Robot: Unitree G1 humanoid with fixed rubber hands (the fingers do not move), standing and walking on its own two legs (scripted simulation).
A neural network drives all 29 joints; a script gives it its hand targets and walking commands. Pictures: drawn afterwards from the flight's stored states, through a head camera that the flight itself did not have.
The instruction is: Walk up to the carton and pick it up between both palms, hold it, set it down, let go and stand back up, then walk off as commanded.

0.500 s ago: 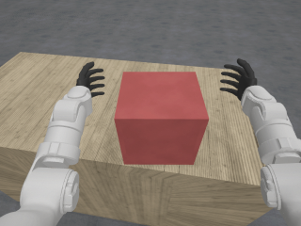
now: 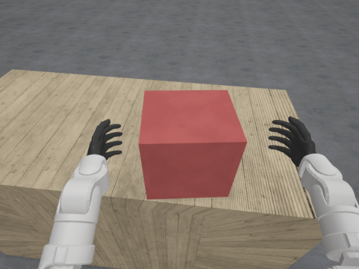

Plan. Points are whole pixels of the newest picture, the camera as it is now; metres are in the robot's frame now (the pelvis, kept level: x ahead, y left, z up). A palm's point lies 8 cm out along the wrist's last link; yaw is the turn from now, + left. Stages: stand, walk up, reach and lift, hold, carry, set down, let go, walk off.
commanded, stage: set down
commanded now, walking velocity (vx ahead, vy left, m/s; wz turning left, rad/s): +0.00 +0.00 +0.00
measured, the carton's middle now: (187, 144) +0.43 -0.01 +0.05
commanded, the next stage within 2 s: let go in 1.36 s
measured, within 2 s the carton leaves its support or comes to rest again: neither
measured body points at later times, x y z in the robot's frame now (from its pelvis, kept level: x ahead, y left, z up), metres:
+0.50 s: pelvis +0.02 +0.00 +0.00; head +0.04 +0.00 +0.45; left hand +0.28 +0.19 +0.05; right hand +0.28 -0.25 +0.05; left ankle -0.04 +0.14 -0.74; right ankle +0.08 -0.12 -0.74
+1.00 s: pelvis +0.03 +0.01 +0.00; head +0.04 +0.01 +0.45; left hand +0.24 +0.21 +0.00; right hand +0.24 -0.24 +0.00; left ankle -0.04 +0.14 -0.74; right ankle +0.08 -0.12 -0.74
